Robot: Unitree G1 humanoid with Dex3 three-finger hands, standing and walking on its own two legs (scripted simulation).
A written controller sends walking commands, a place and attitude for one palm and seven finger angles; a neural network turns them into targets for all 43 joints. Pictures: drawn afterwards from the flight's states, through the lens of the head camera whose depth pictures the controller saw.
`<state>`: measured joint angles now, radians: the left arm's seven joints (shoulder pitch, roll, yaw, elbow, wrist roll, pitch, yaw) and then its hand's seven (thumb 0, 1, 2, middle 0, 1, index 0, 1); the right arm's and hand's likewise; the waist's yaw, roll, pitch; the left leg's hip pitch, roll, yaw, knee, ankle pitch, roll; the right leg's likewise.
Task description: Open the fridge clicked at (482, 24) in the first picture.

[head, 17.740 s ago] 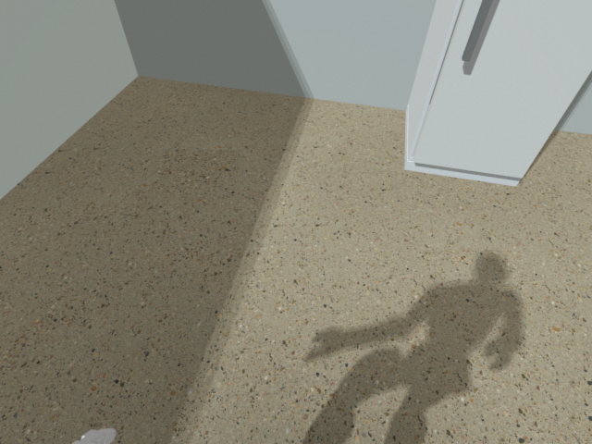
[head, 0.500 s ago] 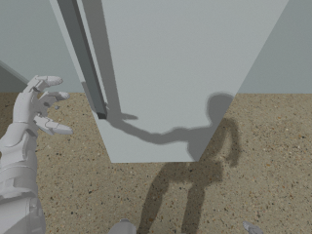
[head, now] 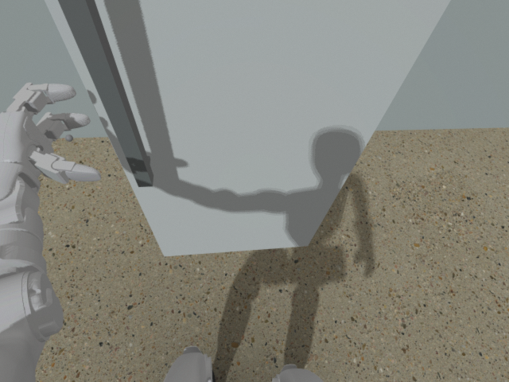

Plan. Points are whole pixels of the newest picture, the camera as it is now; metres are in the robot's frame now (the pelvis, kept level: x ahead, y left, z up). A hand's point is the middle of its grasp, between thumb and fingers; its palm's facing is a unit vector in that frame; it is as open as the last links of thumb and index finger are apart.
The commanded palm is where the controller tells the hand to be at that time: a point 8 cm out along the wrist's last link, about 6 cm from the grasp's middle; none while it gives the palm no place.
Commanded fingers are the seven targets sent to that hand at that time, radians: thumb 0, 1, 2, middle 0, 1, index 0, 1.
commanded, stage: move the hooked fingers beside the handle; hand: left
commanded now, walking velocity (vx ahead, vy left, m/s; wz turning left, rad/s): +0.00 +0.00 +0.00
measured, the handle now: (110, 70) +0.52 +0.20 +0.17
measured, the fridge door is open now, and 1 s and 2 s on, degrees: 0 0 0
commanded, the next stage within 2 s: feel for the door with the fingertips in 0.80 s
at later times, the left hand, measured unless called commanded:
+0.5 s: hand (77, 139) +0.45 +0.25 +0.10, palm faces +0.07 -1.00 +0.00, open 14.0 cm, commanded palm +0.43 +0.30 +0.10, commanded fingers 0.00 -0.50 0.30 -0.30 -1.20 -0.30 -1.20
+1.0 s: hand (81, 145) +0.44 +0.24 +0.10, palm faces +0.07 -1.00 +0.01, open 14.0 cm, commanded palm +0.42 +0.29 +0.10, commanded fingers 0.00 -0.50 0.30 -0.30 -1.20 -0.30 -1.20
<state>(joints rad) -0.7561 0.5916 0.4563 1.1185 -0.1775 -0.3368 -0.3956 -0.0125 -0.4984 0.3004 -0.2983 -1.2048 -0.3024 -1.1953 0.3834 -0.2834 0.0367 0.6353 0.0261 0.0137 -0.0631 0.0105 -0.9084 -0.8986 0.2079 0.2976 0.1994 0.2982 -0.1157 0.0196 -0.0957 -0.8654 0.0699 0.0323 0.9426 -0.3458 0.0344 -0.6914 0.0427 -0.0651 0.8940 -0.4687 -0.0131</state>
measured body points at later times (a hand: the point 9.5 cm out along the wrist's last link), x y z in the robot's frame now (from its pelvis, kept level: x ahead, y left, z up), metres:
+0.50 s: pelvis +0.01 +0.00 +0.00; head +0.08 +0.03 +0.45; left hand +0.44 +0.31 +0.10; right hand +0.06 -0.26 -0.10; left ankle +0.06 +0.10 -0.68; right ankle -0.02 -0.12 -0.68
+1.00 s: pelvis +0.00 -0.01 +0.00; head +0.07 +0.01 +0.45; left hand +0.43 +0.30 +0.11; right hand +0.05 -0.28 -0.11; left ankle +0.06 +0.10 -0.68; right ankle -0.02 -0.12 -0.68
